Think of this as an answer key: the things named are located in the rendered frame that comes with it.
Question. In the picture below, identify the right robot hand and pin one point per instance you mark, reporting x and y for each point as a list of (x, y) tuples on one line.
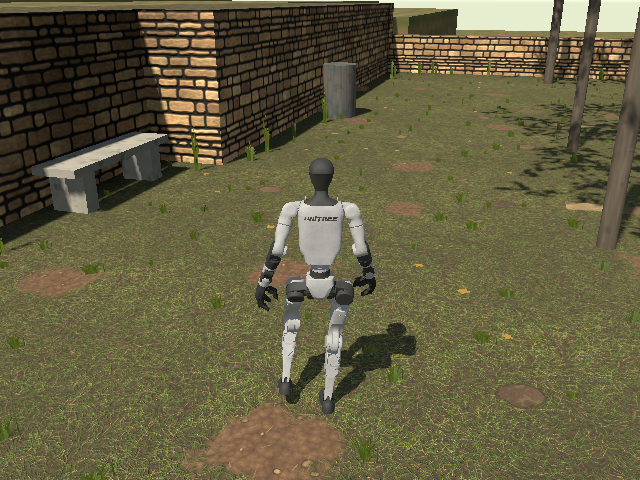
[(360, 281)]

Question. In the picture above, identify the robot left thigh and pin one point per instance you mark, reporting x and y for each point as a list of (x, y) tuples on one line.
[(294, 293)]

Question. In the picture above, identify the robot left upper arm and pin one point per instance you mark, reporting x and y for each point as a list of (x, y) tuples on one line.
[(289, 210)]

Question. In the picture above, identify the left robot foot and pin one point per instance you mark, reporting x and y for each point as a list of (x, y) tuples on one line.
[(284, 387)]

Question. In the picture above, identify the robot right upper arm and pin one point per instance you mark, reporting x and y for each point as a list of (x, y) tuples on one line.
[(352, 212)]

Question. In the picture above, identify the left robot hand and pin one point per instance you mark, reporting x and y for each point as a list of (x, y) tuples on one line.
[(261, 296)]

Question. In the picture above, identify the left robot forearm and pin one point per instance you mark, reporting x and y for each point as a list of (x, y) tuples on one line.
[(269, 268)]

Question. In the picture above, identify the right robot forearm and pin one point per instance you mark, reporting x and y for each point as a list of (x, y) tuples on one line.
[(366, 264)]

